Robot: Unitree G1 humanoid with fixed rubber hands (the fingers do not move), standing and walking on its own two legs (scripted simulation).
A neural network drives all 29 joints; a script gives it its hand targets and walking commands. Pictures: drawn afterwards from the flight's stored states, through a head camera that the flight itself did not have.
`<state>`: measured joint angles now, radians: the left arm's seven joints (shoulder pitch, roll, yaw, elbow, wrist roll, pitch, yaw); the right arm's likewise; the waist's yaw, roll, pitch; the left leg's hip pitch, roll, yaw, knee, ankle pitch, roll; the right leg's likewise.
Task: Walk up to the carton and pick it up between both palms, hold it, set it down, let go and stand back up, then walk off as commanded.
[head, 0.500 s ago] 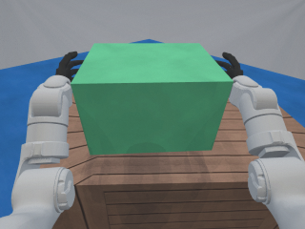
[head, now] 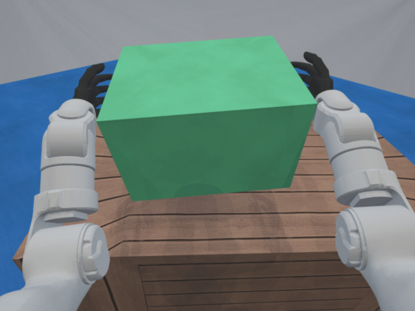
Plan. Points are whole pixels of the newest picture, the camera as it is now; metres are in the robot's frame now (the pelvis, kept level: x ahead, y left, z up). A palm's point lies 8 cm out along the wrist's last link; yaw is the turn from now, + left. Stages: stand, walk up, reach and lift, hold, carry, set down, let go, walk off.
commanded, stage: set down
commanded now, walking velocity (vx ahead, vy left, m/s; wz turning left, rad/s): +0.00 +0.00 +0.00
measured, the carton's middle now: (204, 115) +0.44 +0.01 +0.23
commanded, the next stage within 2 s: none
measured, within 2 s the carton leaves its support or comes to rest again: neither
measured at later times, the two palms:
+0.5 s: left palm (89, 118) +0.38 +0.21 +0.26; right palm (317, 114) +0.38 -0.19 +0.27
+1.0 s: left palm (94, 141) +0.39 +0.22 +0.20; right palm (301, 131) +0.40 -0.18 +0.22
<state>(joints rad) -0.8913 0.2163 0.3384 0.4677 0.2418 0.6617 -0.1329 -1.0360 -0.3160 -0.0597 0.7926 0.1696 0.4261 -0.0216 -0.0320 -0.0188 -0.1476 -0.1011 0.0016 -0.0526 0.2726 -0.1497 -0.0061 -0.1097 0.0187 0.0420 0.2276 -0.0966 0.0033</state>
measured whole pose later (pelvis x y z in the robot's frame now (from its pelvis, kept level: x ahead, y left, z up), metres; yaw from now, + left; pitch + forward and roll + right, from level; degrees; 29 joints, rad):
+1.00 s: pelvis +0.00 +0.00 +0.00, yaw +0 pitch -3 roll -1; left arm -0.75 0.17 0.34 0.48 0.22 0.51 -0.10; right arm -0.87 -0.22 -0.15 0.81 0.09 0.23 -0.01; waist -0.03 -0.05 -0.06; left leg -0.07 0.00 -0.05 0.29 -0.17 -0.01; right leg -0.07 0.02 0.04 0.23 -0.11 0.01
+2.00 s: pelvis +0.01 +0.00 +0.00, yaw +0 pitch -2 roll -1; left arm -0.74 0.15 0.34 0.68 0.22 0.32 -0.09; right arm -0.79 -0.18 -0.27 0.81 -0.05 0.15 0.03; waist -0.03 -0.05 -0.02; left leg -0.07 0.00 -0.05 0.28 -0.18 -0.01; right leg -0.07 0.02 0.04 0.23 -0.12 0.01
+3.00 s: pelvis +0.02 +0.00 +0.00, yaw +0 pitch -1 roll -1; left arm -0.73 0.13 0.38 0.80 0.23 0.14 -0.08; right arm -0.71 -0.13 -0.35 0.81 -0.15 0.04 0.04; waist -0.03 -0.05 0.00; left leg -0.09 0.00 -0.05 0.28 -0.18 -0.01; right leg -0.09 0.01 0.03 0.23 -0.12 0.01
